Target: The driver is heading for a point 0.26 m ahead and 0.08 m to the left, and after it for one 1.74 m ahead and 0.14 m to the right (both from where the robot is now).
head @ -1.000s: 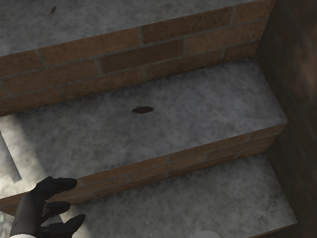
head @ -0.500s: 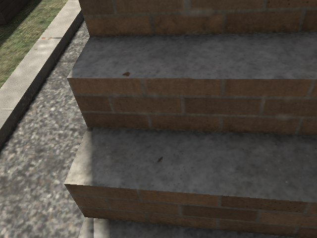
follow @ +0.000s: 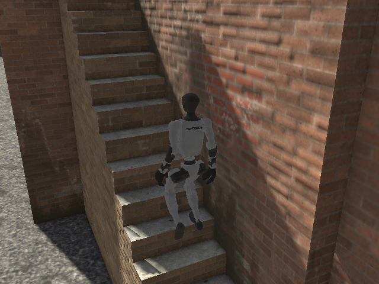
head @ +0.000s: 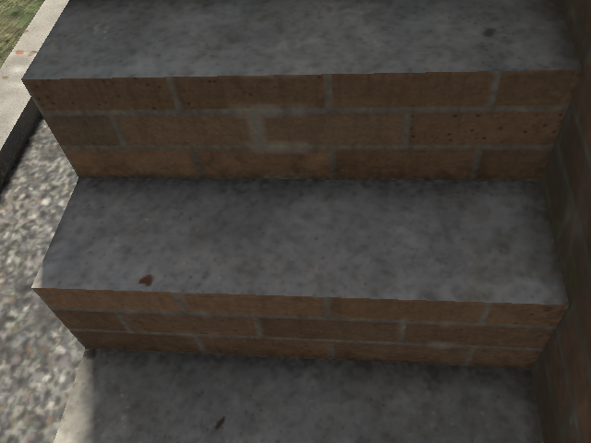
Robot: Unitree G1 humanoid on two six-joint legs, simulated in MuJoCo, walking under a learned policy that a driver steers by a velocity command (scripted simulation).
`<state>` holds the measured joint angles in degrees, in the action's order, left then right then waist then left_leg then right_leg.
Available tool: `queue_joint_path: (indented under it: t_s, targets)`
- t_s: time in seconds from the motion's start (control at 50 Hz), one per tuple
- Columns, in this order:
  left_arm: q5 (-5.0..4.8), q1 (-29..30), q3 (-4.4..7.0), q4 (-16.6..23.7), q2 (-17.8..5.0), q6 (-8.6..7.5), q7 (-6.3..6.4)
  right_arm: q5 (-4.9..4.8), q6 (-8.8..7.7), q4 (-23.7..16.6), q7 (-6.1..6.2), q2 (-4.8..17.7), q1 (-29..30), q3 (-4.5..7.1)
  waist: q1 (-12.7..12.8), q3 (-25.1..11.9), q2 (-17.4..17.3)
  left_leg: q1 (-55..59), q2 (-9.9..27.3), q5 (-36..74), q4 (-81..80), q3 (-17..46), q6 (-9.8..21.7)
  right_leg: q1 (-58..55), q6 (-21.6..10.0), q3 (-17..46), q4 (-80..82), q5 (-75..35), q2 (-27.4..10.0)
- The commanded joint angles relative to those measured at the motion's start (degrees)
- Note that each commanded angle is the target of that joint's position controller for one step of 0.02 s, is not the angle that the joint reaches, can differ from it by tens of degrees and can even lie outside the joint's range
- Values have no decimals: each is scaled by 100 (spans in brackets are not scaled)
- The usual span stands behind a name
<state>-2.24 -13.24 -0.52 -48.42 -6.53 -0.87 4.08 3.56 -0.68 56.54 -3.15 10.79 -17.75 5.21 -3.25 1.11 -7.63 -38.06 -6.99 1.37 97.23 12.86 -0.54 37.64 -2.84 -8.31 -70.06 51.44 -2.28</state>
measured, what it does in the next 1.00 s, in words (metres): climbs: left foot, then right foot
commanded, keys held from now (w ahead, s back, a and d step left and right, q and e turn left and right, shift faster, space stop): w+q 0.08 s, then q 0.24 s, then e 0.40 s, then s+e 0.28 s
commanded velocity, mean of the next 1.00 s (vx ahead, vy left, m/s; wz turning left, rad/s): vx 0.13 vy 0.00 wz -0.01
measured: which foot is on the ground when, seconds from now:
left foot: up 0.00-0.40, down 0.42-1.00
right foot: down 0.00-0.42, up 0.44-0.62, down 0.64-0.92, up 0.94-1.00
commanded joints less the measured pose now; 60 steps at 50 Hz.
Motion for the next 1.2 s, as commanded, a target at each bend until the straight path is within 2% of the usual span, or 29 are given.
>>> queue_joint_path:
  t_s: [0.02, 0.08, 0.18, 0.24, 0.32, 0.38, 0.42, 0.44, 0.46, 0.48, 0.5, 0.52, 0.56, 0.6, 0.62, 0.64, 0.66, 0.68, 0.72, 0.78, 0.86, 0.9, 0.94, 0.98, 1.0, 1.04, 1.1, 1.16, 1.2]
  targets:
    - [109, 1379, 214, 441, -389, -230, 15, 273, 343, -286, 8, 412, -499, 55, -860, -740, 856, -1481, 29, -39, 2095, 216, -102, -1403, -37, 1968, 2560, -2424, -1411]
    - [153, 685, 363, 475, -828, -367, -17, 78, 582, -640, 90, 130, 72, -52, -666, -305, 984, -2120, 8, -412, 2521, -83, 38, -1537, 2, 1628, 3285, -2685, -1768]
    - [118, 90, 351, 780, -1073, -206, 117, -2, 741, -993, 321, 319, 309, 39, -437, 556, 1582, -2450, 100, -1115, 2139, -577, -8, -1723, 44, 508, 4260, -3329, -1924]
    - [247, -4, 322, 1106, -1199, -167, 121, -15, 787, -1341, 426, 407, 390, 70, -385, 719, 2095, -2236, 361, -1351, 843, -1034, -86, -2256, -73, 43, 4705, -3668, -1901]
    - [343, 1484, 390, 1523, -1475, -99, 15, -186, 620, -1441, 125, 545, -451, 112, -1195, 9, 2200, 603, 932, -1659, -2294, -1449, 115, -2345, 114, -871, 4767, -5835, -1554]
    - [157, 1242, 452, 1478, -1746, -111, -142, -182, 251, -1640, 71, 696, -661, 155, -1057, -612, 1837, 1317, 857, -1591, -5519, -1480, 807, -3927, -195, -510, 2880, -7931, -1530]
    - [-119, 1076, 506, 1378, -1688, -6, -295, -124, 21, -1367, 36, 550, -1095, 55, -1078, -491, 1201, 2274, 209, -158, -8732, -1793, 1041, -3670, -114, -477, 99, -7416, -977]
    - [33, 658, 333, 1637, -928, -70, -285, -119, -119, -1211, -40, 836, -515, 0, 61, 133, -467, 3033, 850, 4782, -6722, -251, 1204, -919, 145, -203, -1841, -2658, 156]
    - [-79, 172, 151, 1668, -213, -66, -226, -51, -150, -1583, 235, 1408, -472, 74, 318, -1065, -931, 3698, 1952, 6527, -6824, 965, 2051, -342, 539, 560, -3520, -2793, 452]
    - [-145, 317, 17, 1586, -19, -96, -246, -109, -123, -1646, 328, 1142, -120, -82, 289, -1348, -563, 2721, 2276, 4010, -7462, 1110, 2075, -881, 590, 1077, -3757, -3067, 164]
    - [-92, 471, 25, 1610, -111, -115, -243, -57, -100, -1666, 378, 788, 392, -196, 551, -773, -281, 1889, 2167, 1931, -7529, 784, 1733, -748, 532, 1274, -3442, -3066, 93]
    - [-13, 581, 33, 1543, -286, -102, -236, 8, -114, -1648, 413, 632, 629, -267, 650, -280, -102, 1519, 2049, 1329, -7592, 348, 1443, -570, 419, 1337, -2685, -3029, 61]
    - [9, 658, 16, 1487, -658, 20, -305, -83, -116, -1887, 514, 554, 1120, -325, 756, -301, -109, 1338, 1616, 760, -7847, -835, 792, -1761, 186, 1105, 817, -2864, -73]
    - [-8, 1237, -60, 1305, -444, 5, -229, -109, 10, -1646, 670, 555, 143, -272, 146, -446, -779, 2919, 1745, 1989, -8156, -819, 899, -1639, 70, 792, 3156, -2256, 165]
    - [-76, 586, 50, 1000, -590, -78, -116, -104, 17, -1642, 655, 457, 53, -223, 302, -740, -1030, 3397, 1739, 2742, -7429, -937, 820, -2147, 61, 835, 4204, -3582, 43]
    - [106, 1008, 153, 813, -925, -173, -39, -369, 27, -1617, 576, 180, -740, -234, -369, -823, 286, 3927, 1441, 3613, -7195, -1055, 476, -2098, -27, 1061, 4051, -4855, 292]
    - [83, 795, 212, 742, -840, -273, -50, -340, -2, -1638, 540, 561, -562, -144, -48, -1223, 474, 4077, 1418, 3168, -6791, -1235, 399, -2404, -96, 1139, 4353, -5846, 257]
    - [142, 433, 237, 564, -841, -307, -104, -370, -102, -1802, 518, 609, 42, -101, 338, -1320, 697, 3877, 1336, 2496, -6299, -1304, 405, -2686, -176, 1346, 4572, -7286, 59]
    - [327, 245, 270, 324, -841, -262, -124, -399, -211, -1883, 376, 350, -165, -119, 214, -1140, 1827, 2080, 1007, -998, -5724, -1377, 235, -3861, -677, 2179, 4544, -10012, -745]
    - [485, 257, 372, 336, -950, -113, -121, -483, -228, -1904, 260, 67, 115, -156, 384, -862, 1389, 694, 652, -2474, -3936, -1093, 95, -4096, -1331, 2436, 4344, -11615, -1146]
    - [396, 656, 484, 569, -977, -46, -105, -589, -483, -2032, 255, 114, 371, -250, 257, -701, 1515, 1418, 652, -1703, -6066, -1163, 277, -3683, -895, 2069, 4183, -11072, -609]
    - [167, 421, 557, 641, -957, 16, -168, -531, -595, -1848, 297, 151, 330, -259, 289, -634, 1184, 2652, 638, 255, -7596, -1177, 351, -3012, -471, 1705, 3714, -8358, -151]
    - [21, -19, 517, 776, -687, 50, -217, -370, -441, -2047, 420, 670, 369, -182, 366, -997, -262, 4674, 2167, 5069, -6710, -211, 921, -663, -63, 1340, 2170, -3062, 368]
    - [28, -313, 639, 639, -952, -3, -49, -221, -98, -2761, 621, 693, 581, -225, -82, -1663, -117, 3603, 3155, 6150, -7050, 108, 2218, -940, 531, 1038, -784, -1932, 603]
    - [159, -316, 666, 646, -820, 48, 12, -107, -74, -2863, 724, 669, 763, -259, 80, -1412, 269, 2828, 3185, 5666, -7280, -82, 2385, -1017, 770, 1133, -1887, -2092, 515]
    - [361, -295, 687, 974, -974, 340, -7, -95, -105, -2867, 807, 764, 1230, -239, 692, -590, 780, 1876, 2630, 3263, -7461, -687, 1774, -997, 888, 1520, -1894, -2626, 254]
    - [388, -281, 675, 1395, -1071, 717, 26, -183, -123, -2751, 738, 846, 989, -258, 693, -248, 286, 2377, 2169, 1802, -7366, -753, 1428, -474, 982, 1108, -1153, -2533, 560]
    - [308, -136, 633, 1675, -1147, 635, -86, -151, -118, -2697, 698, 958, 805, -214, 549, -286, -134, 3077, 2062, -873, -7542, -582, 1238, -191, 830, 1189, 924, -1877, 284]
    - [340, -835, 687, 1358, -1122, 612, -64, -76, 11, -2877, 728, 726, 1017, -184, 608, -409, -533, 2668, 1888, -2358, -7136, -709, 1142, -1009, 586, 711, 2144, -2246, 233]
